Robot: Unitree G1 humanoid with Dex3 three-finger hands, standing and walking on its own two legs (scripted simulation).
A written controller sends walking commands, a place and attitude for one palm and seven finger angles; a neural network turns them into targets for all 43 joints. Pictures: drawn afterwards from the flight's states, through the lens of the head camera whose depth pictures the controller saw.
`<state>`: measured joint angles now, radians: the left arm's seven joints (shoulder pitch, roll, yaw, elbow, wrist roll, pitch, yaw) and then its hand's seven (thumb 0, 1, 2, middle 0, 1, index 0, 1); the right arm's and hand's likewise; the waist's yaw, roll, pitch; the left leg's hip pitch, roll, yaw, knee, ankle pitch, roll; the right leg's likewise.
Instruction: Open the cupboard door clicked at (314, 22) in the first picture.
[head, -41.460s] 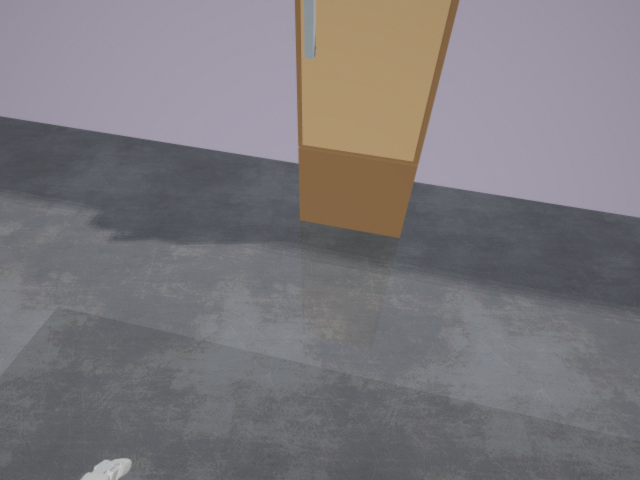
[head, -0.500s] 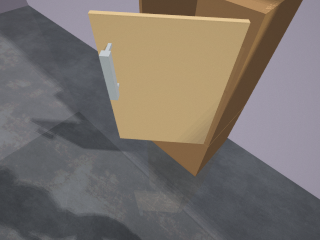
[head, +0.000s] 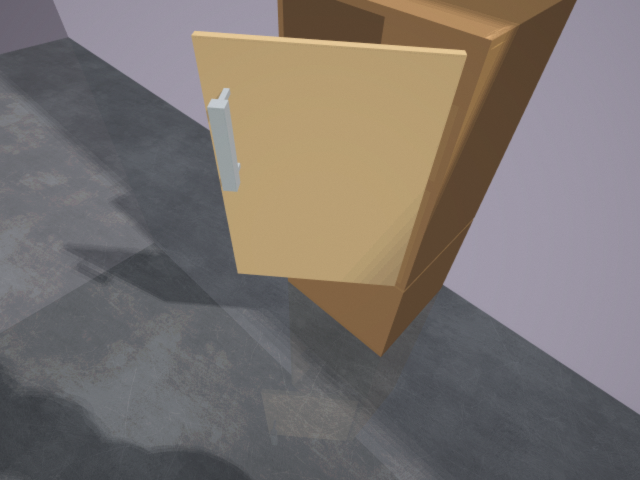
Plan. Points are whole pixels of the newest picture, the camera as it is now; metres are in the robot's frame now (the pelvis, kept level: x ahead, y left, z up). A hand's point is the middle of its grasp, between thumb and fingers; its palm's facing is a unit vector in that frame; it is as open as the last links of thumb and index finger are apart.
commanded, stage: come to a stop and stand still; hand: left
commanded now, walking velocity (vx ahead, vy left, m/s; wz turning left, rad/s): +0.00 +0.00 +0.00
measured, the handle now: (228, 141) +0.62 +0.21 +0.08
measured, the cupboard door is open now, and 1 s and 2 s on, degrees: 39 39 39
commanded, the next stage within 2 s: look again from close up in 0.24 s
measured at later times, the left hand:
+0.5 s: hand out of the picture +0.01 +0.21 -0.17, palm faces +0.03 -0.97 -0.24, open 7.4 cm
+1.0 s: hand out of the picture +0.02 +0.25 -0.16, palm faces +0.03 -0.96 -0.28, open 7.4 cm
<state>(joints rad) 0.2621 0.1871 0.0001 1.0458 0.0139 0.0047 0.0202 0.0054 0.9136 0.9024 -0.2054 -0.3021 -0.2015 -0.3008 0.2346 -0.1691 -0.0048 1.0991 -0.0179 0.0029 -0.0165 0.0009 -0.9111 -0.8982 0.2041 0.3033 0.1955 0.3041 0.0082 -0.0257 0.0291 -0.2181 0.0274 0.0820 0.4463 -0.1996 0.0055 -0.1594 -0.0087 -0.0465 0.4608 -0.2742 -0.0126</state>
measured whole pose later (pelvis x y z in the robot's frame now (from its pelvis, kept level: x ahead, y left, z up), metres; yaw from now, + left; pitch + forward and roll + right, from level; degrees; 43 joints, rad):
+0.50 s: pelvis +0.00 +0.01 +0.00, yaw +2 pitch -1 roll -1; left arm 0.30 0.20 0.00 1.04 0.02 -0.01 0.02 0.01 0.91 0.90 -0.21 -0.30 -0.20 -0.30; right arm 0.26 -0.21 -0.02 1.03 -0.02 -0.01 -0.02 0.00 -0.91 -0.90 0.21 0.30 0.20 0.30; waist -0.01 0.02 0.02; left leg -0.28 0.02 0.06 0.53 -0.24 0.02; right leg -0.19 -0.02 -0.07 0.50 -0.30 0.00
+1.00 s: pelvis -0.03 +0.03 +0.00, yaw +2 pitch -3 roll -1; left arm 0.24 0.29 0.00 1.01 0.02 0.00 0.01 0.01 0.91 0.90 -0.21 -0.30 -0.20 -0.30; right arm 0.19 -0.28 -0.01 1.02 -0.02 0.00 0.00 0.00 -0.91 -0.90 0.21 0.30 0.20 0.30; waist 0.01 -0.01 0.01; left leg -0.23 -0.01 0.07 0.43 -0.15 0.05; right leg -0.15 -0.05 -0.06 0.43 -0.22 0.03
